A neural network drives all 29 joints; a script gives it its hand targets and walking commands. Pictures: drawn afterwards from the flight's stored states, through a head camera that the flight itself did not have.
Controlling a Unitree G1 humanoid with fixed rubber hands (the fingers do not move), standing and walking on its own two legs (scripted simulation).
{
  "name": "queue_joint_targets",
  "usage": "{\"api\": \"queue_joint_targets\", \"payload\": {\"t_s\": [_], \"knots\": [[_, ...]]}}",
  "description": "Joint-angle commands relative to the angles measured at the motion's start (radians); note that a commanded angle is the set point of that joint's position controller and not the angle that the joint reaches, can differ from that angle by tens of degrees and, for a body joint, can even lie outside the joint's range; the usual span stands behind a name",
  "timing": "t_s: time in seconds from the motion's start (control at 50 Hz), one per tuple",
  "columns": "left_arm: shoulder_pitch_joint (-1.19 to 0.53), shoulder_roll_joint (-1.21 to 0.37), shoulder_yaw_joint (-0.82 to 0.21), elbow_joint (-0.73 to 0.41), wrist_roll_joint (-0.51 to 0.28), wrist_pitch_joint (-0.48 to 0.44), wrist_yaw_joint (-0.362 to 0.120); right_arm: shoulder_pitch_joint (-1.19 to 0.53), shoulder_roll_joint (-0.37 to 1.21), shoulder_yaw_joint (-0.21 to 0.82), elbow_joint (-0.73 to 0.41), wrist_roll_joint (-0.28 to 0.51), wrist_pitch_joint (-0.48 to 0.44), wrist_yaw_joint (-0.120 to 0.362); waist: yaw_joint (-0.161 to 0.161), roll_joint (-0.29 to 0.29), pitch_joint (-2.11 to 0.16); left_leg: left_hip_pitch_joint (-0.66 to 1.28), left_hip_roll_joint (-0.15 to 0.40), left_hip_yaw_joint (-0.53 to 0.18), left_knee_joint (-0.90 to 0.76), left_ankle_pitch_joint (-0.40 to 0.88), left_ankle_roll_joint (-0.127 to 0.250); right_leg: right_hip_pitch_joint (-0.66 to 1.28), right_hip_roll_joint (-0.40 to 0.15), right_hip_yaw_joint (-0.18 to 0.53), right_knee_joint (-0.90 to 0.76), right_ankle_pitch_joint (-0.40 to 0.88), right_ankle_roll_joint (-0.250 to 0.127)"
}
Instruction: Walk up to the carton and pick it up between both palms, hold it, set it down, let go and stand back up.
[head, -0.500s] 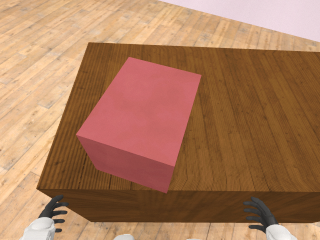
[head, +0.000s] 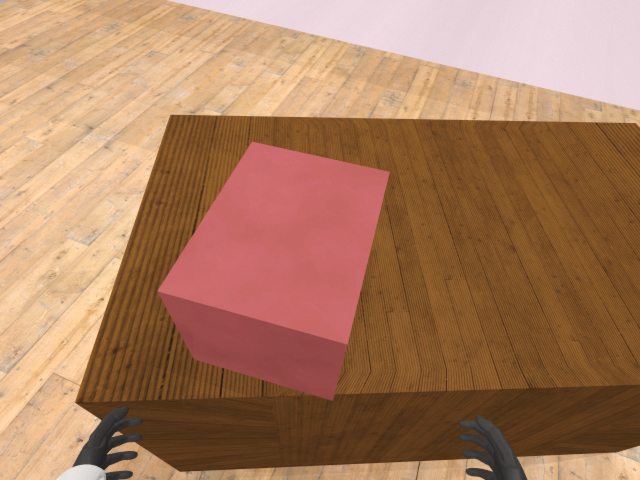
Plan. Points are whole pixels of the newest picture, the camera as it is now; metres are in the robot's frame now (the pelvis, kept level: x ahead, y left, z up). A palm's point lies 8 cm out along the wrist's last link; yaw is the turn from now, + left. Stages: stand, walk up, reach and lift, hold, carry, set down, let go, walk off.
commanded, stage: reach and lift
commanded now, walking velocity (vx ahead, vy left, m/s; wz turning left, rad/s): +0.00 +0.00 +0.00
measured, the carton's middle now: (290, 266) +0.42 +0.07 -0.03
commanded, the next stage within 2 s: none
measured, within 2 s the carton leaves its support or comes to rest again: neither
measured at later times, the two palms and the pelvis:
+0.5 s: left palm (80, 454) +0.16 +0.30 -0.06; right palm (480, 452) +0.18 -0.18 -0.05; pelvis +0.03 +0.03 +0.00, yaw +0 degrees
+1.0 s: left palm (73, 454) +0.16 +0.29 -0.03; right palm (459, 464) +0.16 -0.14 -0.03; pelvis +0.02 +0.02 +0.00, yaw +1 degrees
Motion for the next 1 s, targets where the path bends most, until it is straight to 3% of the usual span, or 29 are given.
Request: {"api": "queue_joint_targets", "payload": {"t_s": [0.0, 0.02, 0.06, 0.14, 0.16, 0.18, 0.22, 0.32, 0.34, 0.36, 0.44, 0.46, 0.48, 0.5, 0.52, 0.54, 0.56, 0.62, 0.64, 0.66, 0.68, 0.7, 0.72, 0.78, 0.84, 0.88, 0.92, 0.94, 0.98], "knots": [[-0.093, 0.171, 0.033, -0.207, -0.035, -0.068, 0.002, -0.045, -0.131, -0.072, -0.189, 0.000, -0.042, -0.021, -0.021, 0.095, -0.192, 0.048, -0.057, 0.111, -0.092, 0.092, -0.019, 0.048, 0.032, -0.070, -0.119, 0.006, 0.008], [-0.057, 0.185, 0.049, -0.167, -0.023, -0.069, -0.003, -0.035, -0.110, -0.047, -0.182, 0.015, -0.040, -0.022, 0.004, 0.101, -0.168, 0.047, -0.060, 0.107, -0.091, 0.121, -0.018, 0.046, 0.028, -0.069, -0.128, 0.009, 0.007], [-0.080, 0.152, 0.029, -0.224, -0.031, -0.080, 0.000, -0.041, -0.120, -0.071, -0.187, 0.017, -0.054, -0.022, -0.028, 0.109, -0.187, 0.048, -0.045, 0.097, -0.089, 0.173, -0.038, 0.051, 0.042, -0.085, -0.124, 0.061, 0.006], [-0.036, 0.155, 0.030, -0.179, -0.052, -0.114, -0.010, -0.024, -0.102, -0.064, -0.212, 0.032, -0.078, -0.028, 0.010, 0.074, -0.188, 0.083, -0.044, 0.086, -0.092, 0.256, -0.039, 0.087, 0.040, -0.074, -0.145, 0.111, -0.001], [-0.002, 0.138, 0.018, -0.187, -0.061, -0.124, -0.014, -0.001, -0.104, -0.069, -0.196, 0.023, -0.082, -0.029, -0.021, 0.057, -0.168, 0.076, -0.039, 0.072, -0.086, 0.272, -0.046, 0.089, 0.048, -0.082, -0.147, 0.128, -0.004], [-0.019, 0.157, 0.043, -0.205, -0.044, -0.137, -0.014, -0.016, -0.117, -0.081, -0.185, 0.022, -0.092, -0.027, -0.005, 0.099, -0.199, 0.094, -0.045, 0.074, -0.096, 0.325, -0.061, 0.108, 0.046, -0.082, -0.140, 0.150, -0.005], [-0.028, 0.163, 0.032, -0.217, -0.065, -0.173, -0.016, -0.026, -0.112, -0.064, -0.224, 0.055, -0.117, -0.025, 0.021, 0.103, -0.218, 0.137, -0.044, 0.073, -0.078, 0.358, -0.056, 0.082, 0.046, -0.072, -0.157, 0.134, -0.009], [0.009, 0.158, 0.005, -0.236, -0.108, -0.266, -0.028, 0.039, -0.037, -0.040, -0.243, 0.078, -0.157, -0.036, -0.009, 0.105, -0.214, 0.127, -0.038, 0.077, -0.085, 0.388, -0.071, 0.113, 0.036, -0.058, -0.173, 0.146, -0.015], [0.023, 0.144, 0.008, -0.216, -0.094, -0.283, -0.033, 0.045, -0.042, -0.055, -0.201, 0.083, -0.158, -0.043, 0.012, 0.151, -0.185, 0.136, -0.034, 0.079, -0.090, 0.409, -0.074, 0.113, 0.033, -0.046, -0.176, 0.147, -0.027], [0.004, 0.129, -0.023, -0.263, -0.107, -0.300, -0.031, 0.043, -0.055, -0.043, -0.181, 0.098, -0.170, -0.040, -0.003, 0.172, -0.207, 0.129, -0.025, 0.067, -0.089, 0.412, -0.085, 0.107, 0.035, -0.053, -0.181, 0.141, -0.034], [0.033, 0.174, -0.025, -0.247, -0.147, -0.369, -0.060, 0.082, 0.007, -0.021, -0.254, 0.105, -0.198, -0.069, -0.005, 0.148, -0.191, 0.118, -0.035, 0.063, -0.077, 0.386, -0.077, 0.126, 0.024, -0.026, -0.177, 0.146, -0.033], [0.022, 0.164, -0.036, -0.228, -0.142, -0.379, -0.063, 0.067, -0.011, -0.027, -0.221, 0.103, -0.200, -0.076, -0.019, 0.184, -0.168, 0.107, -0.025, 0.058, -0.082, 0.391, -0.085, 0.117, 0.022, -0.026, -0.184, 0.151, -0.036], [0.037, 0.211, -0.006, -0.216, -0.137, -0.391, -0.063, 0.061, -0.015, -0.017, -0.216, 0.112, -0.209, -0.077, 0.009, 0.183, -0.169, 0.127, -0.033, 0.048, -0.088, 0.415, -0.087, 0.124, 0.026, -0.029, -0.177, 0.153, -0.031], [0.049, 0.173, -0.025, -0.213, -0.154, -0.394, -0.072, 0.060, -0.018, -0.032, -0.206, 0.116, -0.210, -0.083, -0.025, 0.163, -0.140, 0.139, -0.027, 0.030, -0.079, 0.435, -0.081, 0.102, 0.026, -0.037, -0.183, 0.170, -0.031], [0.049, 0.218, -0.024, -0.198, -0.151, -0.403, -0.082, 0.062, -0.020, -0.015, -0.222, 0.128, -0.227, -0.093, -0.006, 0.165, -0.158, 0.141, -0.030, 0.042, -0.073, 0.431, -0.077, 0.117, 0.024, -0.044, -0.182, 0.172, -0.032], [0.068, 0.195, -0.021, -0.242, -0.170, -0.424, -0.090, 0.100, 0.006, -0.004, -0.254, 0.132, -0.235, -0.098, -0.017, 0.138, -0.193, 0.146, -0.030, 0.039, -0.068, 0.407, -0.081, 0.135, 0.027, -0.031, -0.182, 0.170, -0.027], [0.054, 0.241, -0.007, -0.190, -0.167, -0.433, -0.095, 0.085, 0.003, 0.006, -0.280, 0.129, -0.244, -0.101, 0.019, 0.135, -0.189, 0.147, -0.039, 0.042, -0.068, 0.392, -0.073, 0.102, 0.023, -0.020, -0.174, 0.150, -0.025], [0.091, 0.218, -0.030, -0.188, -0.210, -0.447, -0.125, 0.086, 0.030, 0.019, -0.305, 0.131, -0.246, -0.122, -0.012, 0.097, -0.123, 0.135, -0.032, 0.016, -0.063, 0.379, -0.055, 0.084, 0.020, -0.026, -0.186, 0.146, -0.023], [0.071, 0.238, -0.018, -0.196, -0.210, -0.458, -0.134, 0.098, 0.038, 0.023, -0.326, 0.133, -0.253, -0.136, 0.012, 0.098, -0.162, 0.157, -0.042, 0.035, -0.050, 0.423, -0.049, 0.089, 0.016, -0.020, -0.179, 0.195, -0.017], [0.083, 0.234, -0.009, -0.164, -0.206, -0.463, -0.141, 0.098, 0.043, 0.033, -0.265, 0.146, -0.254, -0.140, -0.003, 0.109, -0.123, 0.154, -0.032, 0.017, -0.060, 0.418, -0.052, 0.085, 0.014, -0.022, -0.182, 0.178, -0.019], [0.079, 0.232, -0.014, -0.231, -0.224, -0.476, -0.145, 0.107, 0.051, 0.059, -0.333, 0.150, -0.265, -0.142, 0.013, 0.099, -0.150, 0.155, -0.037, 0.030, -0.049, 0.393, -0.053, 0.079, 0.010, -0.010, -0.191, 0.144, -0.022], [0.094, 0.212, -0.026, -0.183, -0.220, -0.483, -0.149, 0.132, 0.070, 0.062, -0.315, 0.140, -0.265, -0.144, -0.008, 0.095, -0.115, 0.130, -0.039, 0.027, -0.055, 0.389, -0.051, 0.079, 0.013, -0.004, -0.185, 0.162, -0.024], [0.077, 0.245, -0.013, -0.250, -0.225, -0.498, -0.156, 0.132, 0.058, 0.071, -0.356, 0.139, -0.274, -0.152, 0.021, 0.103, -0.149, 0.142, -0.032, 0.035, -0.050, 0.364, -0.045, 0.092, 0.005, -0.006, -0.182, 0.132, -0.027], [0.096, 0.232, -0.030, -0.221, -0.231, -0.505, -0.168, 0.156, 0.092, 0.067, -0.391, 0.145, -0.281, -0.168, 0.004, 0.102, -0.113, 0.115, -0.028, 0.019, -0.053, 0.312, -0.035, 0.078, 0.009, -0.015, -0.186, 0.105, -0.025], [0.088, 0.241, -0.009, -0.210, -0.221, -0.517, -0.174, 0.169, 0.116, 0.097, -0.410, 0.150, -0.281, -0.177, 0.048, 0.124, -0.104, 0.103, -0.022, 0.024, -0.056, 0.250, -0.034, 0.047, -0.002, -0.010, -0.173, 0.050, -0.035], [0.099, 0.238, -0.023, -0.242, -0.248, -0.542, -0.178, 0.184, 0.153, 0.112, -0.481, 0.138, -0.292, -0.188, 0.017, 0.117, -0.110, 0.089, -0.026, 0.021, -0.046, 0.265, -0.036, 0.060, -0.002, -0.015, -0.167, 0.091, -0.032], [0.079, 0.258, -0.014, -0.255, -0.237, -0.552, -0.176, 0.164, 0.154, 0.099, -0.446, 0.129, -0.293, -0.193, 0.029, 0.146, -0.086, 0.076, -0.024, 0.008, -0.050, 0.188, -0.034, 0.033, -0.018, 0.000, -0.154, 0.030, -0.037], [0.090, 0.265, -0.025, -0.274, -0.262, -0.562, -0.178, 0.171, 0.176, 0.097, -0.491, 0.128, -0.294, -0.199, 0.043, 0.119, -0.104, 0.063, -0.026, 0.018, -0.051, 0.167, -0.032, 0.037, -0.013, -0.005, -0.153, 0.010, -0.032], [0.053, 0.276, -0.041, -0.292, -0.268, -0.579, -0.174, 0.154, 0.181, 0.099, -0.542, 0.127, -0.304, -0.207, 0.020, 0.156, -0.119, 0.035, -0.023, 0.017, -0.042, 0.159, -0.032, 0.030, -0.005, 0.002, -0.133, 0.008, -0.030]]}}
